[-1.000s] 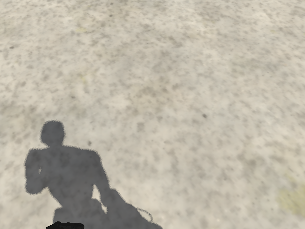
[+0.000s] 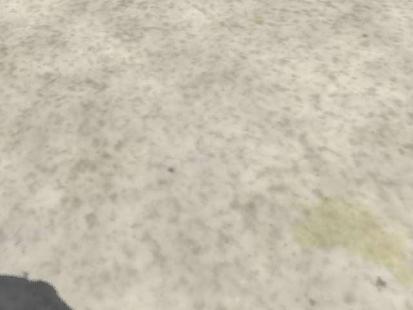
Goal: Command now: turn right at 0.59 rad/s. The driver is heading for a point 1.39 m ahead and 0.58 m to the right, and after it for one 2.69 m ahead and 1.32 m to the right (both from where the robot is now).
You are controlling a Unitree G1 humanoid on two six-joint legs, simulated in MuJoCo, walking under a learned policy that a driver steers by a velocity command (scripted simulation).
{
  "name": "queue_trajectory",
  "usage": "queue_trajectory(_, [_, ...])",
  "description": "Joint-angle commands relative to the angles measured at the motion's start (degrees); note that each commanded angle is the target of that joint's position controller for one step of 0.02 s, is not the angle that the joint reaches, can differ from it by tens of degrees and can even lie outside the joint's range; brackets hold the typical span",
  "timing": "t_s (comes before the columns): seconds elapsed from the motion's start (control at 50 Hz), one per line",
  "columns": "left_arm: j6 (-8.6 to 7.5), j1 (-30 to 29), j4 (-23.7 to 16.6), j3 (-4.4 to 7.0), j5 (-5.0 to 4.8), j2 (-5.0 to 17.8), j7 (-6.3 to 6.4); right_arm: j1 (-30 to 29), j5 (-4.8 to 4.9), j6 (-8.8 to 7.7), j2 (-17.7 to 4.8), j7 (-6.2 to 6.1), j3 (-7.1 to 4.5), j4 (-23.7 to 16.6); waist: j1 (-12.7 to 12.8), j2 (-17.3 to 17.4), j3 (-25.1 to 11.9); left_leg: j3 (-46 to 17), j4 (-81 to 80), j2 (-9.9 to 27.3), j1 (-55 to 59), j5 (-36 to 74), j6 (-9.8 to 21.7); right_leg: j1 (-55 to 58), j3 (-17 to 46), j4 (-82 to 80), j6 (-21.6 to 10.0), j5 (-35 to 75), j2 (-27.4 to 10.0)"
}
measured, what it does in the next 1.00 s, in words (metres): steps on the spot, turning right: left foot, then right foot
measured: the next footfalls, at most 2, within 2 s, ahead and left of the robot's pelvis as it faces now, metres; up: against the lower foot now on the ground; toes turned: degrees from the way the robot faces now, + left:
left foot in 0.38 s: +0.06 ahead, +0.11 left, +0.00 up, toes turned -19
right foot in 0.86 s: -0.05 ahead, -0.08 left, +0.00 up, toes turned -30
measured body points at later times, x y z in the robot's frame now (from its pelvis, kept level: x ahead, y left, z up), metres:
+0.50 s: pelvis -0.01 +0.04 +0.00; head +0.03 +0.06 +0.45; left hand +0.17 +0.29 -0.13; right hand +0.05 -0.27 -0.09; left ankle +0.02 +0.13 -0.74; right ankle -0.05 -0.07 -0.68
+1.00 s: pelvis -0.04 +0.01 +0.00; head -0.03 -0.04 +0.45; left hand +0.23 +0.16 -0.09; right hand -0.11 -0.29 -0.13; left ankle +0.03 +0.13 -0.67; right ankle -0.08 -0.06 -0.74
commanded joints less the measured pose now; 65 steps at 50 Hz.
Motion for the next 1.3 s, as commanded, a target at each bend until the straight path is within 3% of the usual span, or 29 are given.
queue_trajectory(0.02, [-1.07, 0.62, -3.22, 2.29, -0.31, 9.18, 0.25, 0.11, 0.11, -0.37, -4.55, 0.1, -1.22, -3.44, 0.62, -7.9, -5.84, -2.03, 1.85, -0.23, -5.58, 1.7, -0.71, 8.73, 14.78, -7.34, -8.08, 22.13, -13.4])
queue_trajectory(0.14, [-0.99, 3.93, -2.82, 2.84, 0.4, 10.52, 0.39, -2.88, 0.34, -0.27, -4.33, -0.52, -0.91, -5.21, 2.57, -9.22, -4.96, -3.24, -6.84, -1.49, -5.23, -0.7, -0.75, 9.18, 21.38, -7.07, -9.5, 15.32, -13.59])
queue_trajectory(0.24, [-0.77, 3.3, -3.08, 3.29, 0.77, 11.45, 0.04, -3.8, 0.93, -0.96, -4.2, -0.87, -0.46, -6.62, 2.52, -8.96, -5.91, -3.84, -12.86, -3.57, 0.86, -2.05, 0.53, 5.87, 25.71, -5.43, -9.34, 17.03, -12.65])
queue_trajectory(0.32, [-0.43, 0.97, -3.1, 3.55, 0.64, 11.6, -0.39, -1.46, 1.54, -1.72, -4.29, -1.33, -0.08, -7.02, 1.1, -9.89, -6.65, -4.3, -22.07, -5.62, 9.34, -2.02, 2.02, 3.12, 29.36, -4.13, -7.07, 19.39, -10.9])
queue_trajectory(0.36, [-0.21, -1.87, -3.31, 3.4, -0.13, 10.94, -0.29, 2.79, 1.36, -2.35, -3.89, -2.0, 0.09, -6.01, -2.03, -9.05, -6.33, -3.84, -36.37, -5.61, 19.06, 5.68, 2.75, -1.79, 28.71, -2.05, -3.11, 13.54, -7.54])
queue_trajectory(0.38, [-0.4, -1.23, -3.62, 2.83, -0.65, 8.84, -0.04, 3.58, 0.73, -2.76, -6.72, -2.56, -0.49, -5.92, -1.79, -4.36, -6.57, -9.39, -43.41, 0.83, 24.85, 6.12, 4.09, -7.23, 25.14, 2.35, 0.36, 3.26, -3.79])
queue_trajectory(0.4, [-0.66, 2.69, -4.11, 1.9, -0.92, 4.55, 0.15, 0.7, 0.25, -2.66, -11.82, -2.8, -1.19, -7.57, 1.02, 8.56, -7.27, -25.1, -48.1, 16.03, 29.17, 4.55, 8.67, -15.47, 12.91, 14.96, 3.81, -14.11, 5.02])
queue_trajectory(0.42, [-0.42, 2.91, -3.2, 3.17, 1.09, 9.7, 0.68, -1.67, -0.07, -2.17, -12.93, -2.19, -1.51, -8.29, 0.8, 6.83, -4.75, -28.37, -47.37, 20.7, 20.03, 9.21, 14.45, -17.41, 6.37, 26.02, 4.44, -20.38, 6.15])
queue_trajectory(0.44, [-0.22, 2.4, -3.0, 3.69, 1.65, 11.03, 0.45, -2.05, 0.07, -2.16, -9.46, -1.74, -0.64, -8.5, 1.76, 4.18, -3.33, -25.4, -46.31, 19.61, 16.45, 13.94, 15.91, -15.43, 6.56, 32.94, 4.69, -18.61, 3.2])
queue_trajectory(0.46, [0.1, 3.12, -1.88, 3.8, 1.54, 10.62, -0.06, -4.69, 0.44, -2.26, -6.28, -1.36, 0.22, -8.79, 2.98, 2.41, -1.62, -19.18, -45.57, 15.66, 14.71, 15.86, 14.59, -14.96, 6.22, 36.84, 4.93, -15.21, 2.25])
queue_trajectory(0.48, [0.53, 4.32, -1.01, 3.76, 1.2, 10.01, -0.67, -6.63, 0.36, -2.28, -5.25, -1.32, 0.55, -9.39, 3.7, 3.35, -1.43, -13.91, -44.87, 12.0, 15.3, 17.45, 12.87, -15.22, 5.33, 39.7, 5.48, -12.37, 2.13])
queue_trajectory(0.52, [0.97, 4.96, -0.48, 3.45, 0.64, 9.39, -1.71, -5.65, 0.19, -2.45, -5.23, -1.7, 0.62, -9.46, 2.83, 5.23, -2.66, -8.92, -43.12, 9.88, 19.28, 25.16, 12.59, -17.16, 3.17, 42.07, 6.99, -10.9, 1.67])
queue_trajectory(0.62, [1.57, -0.75, -2.39, 2.37, 0.31, 7.59, -2.26, 1.46, 0.13, -2.74, -6.71, -1.6, -0.3, -7.04, -1.26, 5.38, -3.92, -6.62, -40.82, 12.44, 28.31, 30.81, 14.26, -19.74, 0.69, 34.22, 8.62, -11.96, -0.58])
queue_trajectory(0.76, [1.52, -2.87, -4.58, 1.07, -0.45, 6.13, -2.68, 0.68, -0.29, -2.68, -9.11, -0.03, -1.41, -6.09, -1.29, 8.08, -5.57, -1.38, -37.16, 14.51, 23.61, 34.78, 13.53, -7.01, -5.18, 17.35, 5.81, -14.26, -2.28])
queue_trajectory(0.8, [1.13, -1.67, -4.68, 1.0, -0.44, 6.09, -2.53, 0.38, 0.13, -2.41, -9.78, 0.27, -1.67, -5.76, -0.28, 7.91, -6.17, -0.25, -34.16, 14.89, 22.51, 34.46, 12.12, -3.08, -6.29, 10.18, 4.46, -11.21, -1.85])
queue_trajectory(0.82, [0.7, 0.14, -4.2, 0.97, 0.03, 5.87, -2.25, -0.36, 0.7, -2.19, -9.79, 0.32, -1.69, -5.67, 1.39, 6.46, -6.5, 1.69, -30.76, 14.21, 20.01, 31.41, 10.05, 1.36, -6.65, 2.77, 3.54, -5.52, -1.32])
queue_trajectory(0.84, [0.03, 1.55, -3.79, 1.24, 0.87, 7.17, -1.58, 1.23, 0.82, -2.05, -9.2, 0.42, -1.65, -5.02, 2.44, 1.98, -6.87, 4.07, -25.16, 12.88, 15.24, 24.47, 6.53, 7.01, -2.95, -4.85, 2.64, 1.0, -2.05])
queue_trajectory(0.86, [-0.84, 2.35, -4.4, 2.4, 1.63, 13.1, -0.89, 3.74, 0.14, -1.64, -5.69, 0.76, -0.84, -6.06, 1.56, -13.7, -6.89, 9.28, -10.15, 6.87, 2.84, 1.75, 2.26, 13.84, 16.68, -11.09, -0.26, 8.61, -15.66])
queue_trajectory(0.88, [-0.93, 5.16, -4.5, 4.21, 0.52, 19.65, -0.99, -1.5, 0.01, -0.74, -3.58, -0.16, 0.09, -10.21, 3.68, -19.34, -5.68, 4.82, -2.06, -1.73, -5.5, -15.76, 0.4, 9.42, 29.31, -8.32, -10.4, 27.86, -26.44])
queue_trajectory(0.9, [-0.91, 6.65, -3.92, 3.86, -0.03, 16.4, -1.01, -2.87, 0.04, -0.12, -6.0, -0.68, -0.35, -9.51, 4.87, -11.24, -5.98, -0.47, 3.39, 0.25, -5.75, -14.33, 0.33, 10.01, 25.26, -7.2, -12.77, 28.26, -24.32])
queue_trajectory(0.92, [-0.82, 3.28, -4.04, 2.74, -0.18, 13.05, -0.73, -2.47, 0.82, -0.02, -6.0, -0.46, -0.54, -8.64, 2.79, -9.28, -3.32, -1.74, 4.28, 0.98, -5.85, -9.38, 0.55, 7.94, 20.26, -7.27, -11.52, 25.28, -20.42])
queue_trajectory(0.94, [-0.56, -0.64, -4.52, 2.08, 0.03, 11.0, -0.36, -1.44, 1.13, -0.4, -6.39, -0.2, -0.74, -7.65, 0.83, -8.66, -1.94, -2.38, 2.17, 1.62, -5.11, -4.6, 0.58, 6.56, 16.63, -7.72, -8.77, 21.64, -16.13])
queue_trajectory(0.98, [-0.87, -3.03, -4.92, 0.85, -0.13, 7.89, 0.47, 2.55, 0.0, -0.44, -6.93, 0.41, -0.93, -5.09, -0.23, -10.7, -5.04, -0.67, 2.88, 0.91, -2.31, 0.25, 0.12, 8.65, 11.57, -7.29, -7.15, 27.96, -12.97])
queue_trajectory(1.02, [-1.51, -2.19, -4.15, -0.11, 0.07, 6.15, 0.56, 3.88, 0.43, -0.02, -5.7, 0.91, -0.6, -3.76, -0.28, -8.56, -7.11, -0.27, 1.68, 0.57, 0.92, 1.72, -0.23, 8.88, 9.2, -7.6, -6.82, 30.56, -13.02])
queue_trajectory(1.06, [-2.07, -1.71, -2.84, -1.18, 0.6, 4.61, 0.88, 3.22, 0.8, 0.52, -3.93, 1.26, 0.05, -3.01, 0.18, -8.21, -6.2, -0.9, -4.56, 0.81, 3.61, 2.28, -0.33, 8.21, 8.05, -9.19, -6.08, 26.05, -13.21])
queue_trajectory(1.1, [-2.32, -0.92, -1.21, -1.94, 1.25, 4.3, 1.31, 2.6, 0.71, 0.83, -3.06, 1.39, 0.47, -2.17, 1.14, -9.21, -4.56, -1.68, -11.63, 0.26, 6.88, 1.73, 0.01, 6.85, 7.53, -10.49, -5.42, 19.62, -13.59])
queue_trajectory(1.16, [-2.31, -0.64, 0.45, -1.44, 1.5, 7.41, 1.82, 1.74, 0.89, 0.66, -4.16, 1.11, 0.25, -1.68, 1.93, -9.83, -2.39, -1.87, -16.45, -1.65, 8.96, -0.79, 1.29, 5.46, 7.93, -9.4, -5.95, 16.39, -14.93])
queue_trajectory(1.2, [-2.07, -0.42, 1.02, -0.92, 1.1, 8.66, 2.06, 2.0, 0.98, 0.21, -4.65, 0.87, 0.1, -1.56, 1.9, -9.13, -2.09, -1.31, -16.27, -1.97, 7.83, -3.25, 1.84, 6.45, 8.98, -7.65, -7.37, 19.34, -16.54])
queue_trajectory(1.3, [-1.79, -0.74, 1.85, -0.2, 0.88, 8.21, 2.53, 2.77, 1.42, -0.74, -2.89, 0.6, 0.47, -1.81, 1.32, -7.62, -3.97, 0.66, -17.86, -1.99, 8.09, -6.42, 3.09, 9.36, 8.9, -3.46, -9.29, 30.38, -19.13])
